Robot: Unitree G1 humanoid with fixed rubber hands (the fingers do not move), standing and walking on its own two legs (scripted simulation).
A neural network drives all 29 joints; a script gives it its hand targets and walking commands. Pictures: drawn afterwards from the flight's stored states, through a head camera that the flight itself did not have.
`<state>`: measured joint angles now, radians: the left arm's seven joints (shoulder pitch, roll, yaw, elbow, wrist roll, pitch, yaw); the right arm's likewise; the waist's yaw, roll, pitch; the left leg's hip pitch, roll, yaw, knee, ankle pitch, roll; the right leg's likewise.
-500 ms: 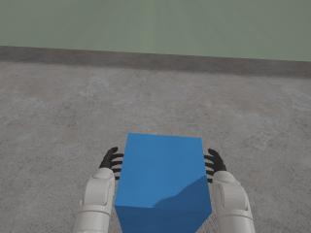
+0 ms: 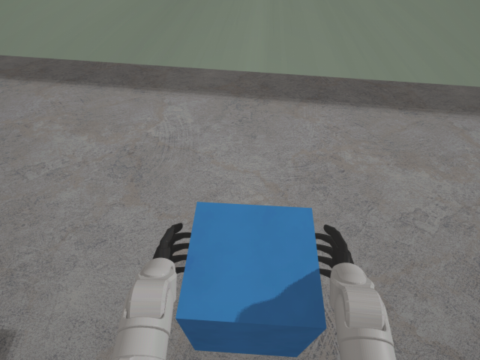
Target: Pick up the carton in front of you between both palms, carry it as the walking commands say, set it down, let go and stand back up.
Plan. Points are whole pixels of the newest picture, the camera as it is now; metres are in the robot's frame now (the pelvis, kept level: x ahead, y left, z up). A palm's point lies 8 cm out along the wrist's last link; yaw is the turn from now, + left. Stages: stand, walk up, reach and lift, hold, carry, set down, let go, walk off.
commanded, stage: hold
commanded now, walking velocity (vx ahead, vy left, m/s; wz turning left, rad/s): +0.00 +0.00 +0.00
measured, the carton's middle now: (249, 283) +0.30 +0.00 -0.06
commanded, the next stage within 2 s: set down in 0.26 s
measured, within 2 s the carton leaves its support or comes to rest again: neither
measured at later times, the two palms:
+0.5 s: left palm (170, 265) +0.29 +0.14 +0.03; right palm (340, 254) +0.31 -0.16 +0.03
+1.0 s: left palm (188, 283) +0.36 +0.14 -0.18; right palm (314, 291) +0.34 -0.15 -0.17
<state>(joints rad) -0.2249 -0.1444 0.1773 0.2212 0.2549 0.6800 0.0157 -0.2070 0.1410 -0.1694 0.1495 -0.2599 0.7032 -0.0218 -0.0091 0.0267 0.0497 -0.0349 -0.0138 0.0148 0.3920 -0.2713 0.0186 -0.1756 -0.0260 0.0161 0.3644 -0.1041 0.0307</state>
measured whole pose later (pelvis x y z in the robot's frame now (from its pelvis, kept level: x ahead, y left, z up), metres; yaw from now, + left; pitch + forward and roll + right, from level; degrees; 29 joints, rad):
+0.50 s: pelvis -0.02 -0.04 -0.01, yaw +5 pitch -6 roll +0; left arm -0.46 -0.19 0.43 0.51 0.41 0.58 -0.04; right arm -0.47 0.22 -0.42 0.41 -0.39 0.63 -0.02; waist -0.02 0.05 0.07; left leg -0.11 -0.01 -0.11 0.51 -0.30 0.01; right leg -0.20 0.03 0.01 0.45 -0.14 -0.02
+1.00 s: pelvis -0.05 -0.01 -0.10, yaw +5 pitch +32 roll +1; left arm -0.68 -0.06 0.34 0.61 0.21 0.16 0.01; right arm -0.59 0.20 -0.44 0.41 -0.26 0.17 -0.07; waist -0.05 0.04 -0.05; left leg -1.21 -0.10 -0.08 1.08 -0.42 -0.01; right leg -1.30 0.03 0.09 0.99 -0.25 0.04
